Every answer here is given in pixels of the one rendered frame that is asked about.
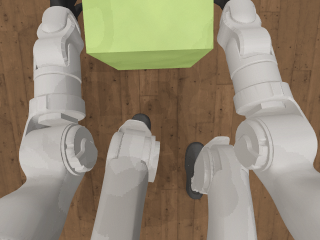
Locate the robot left foot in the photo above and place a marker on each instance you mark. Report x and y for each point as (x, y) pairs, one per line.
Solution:
(143, 118)

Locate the right robot forearm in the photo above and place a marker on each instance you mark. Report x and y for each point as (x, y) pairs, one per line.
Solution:
(253, 68)

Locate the left robot forearm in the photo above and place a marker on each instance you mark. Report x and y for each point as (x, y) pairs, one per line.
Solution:
(56, 72)

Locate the robot left hand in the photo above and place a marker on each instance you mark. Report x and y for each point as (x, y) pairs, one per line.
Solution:
(70, 4)

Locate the robot right upper arm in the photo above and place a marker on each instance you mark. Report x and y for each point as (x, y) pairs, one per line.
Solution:
(281, 150)

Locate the carton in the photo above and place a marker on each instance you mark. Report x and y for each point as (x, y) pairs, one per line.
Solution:
(148, 34)

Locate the robot left upper arm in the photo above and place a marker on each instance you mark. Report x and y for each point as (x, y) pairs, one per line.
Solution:
(54, 160)

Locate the robot right hand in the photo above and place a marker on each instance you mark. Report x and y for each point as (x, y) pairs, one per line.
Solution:
(221, 3)

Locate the left robot shin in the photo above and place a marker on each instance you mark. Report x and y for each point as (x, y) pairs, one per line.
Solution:
(116, 141)

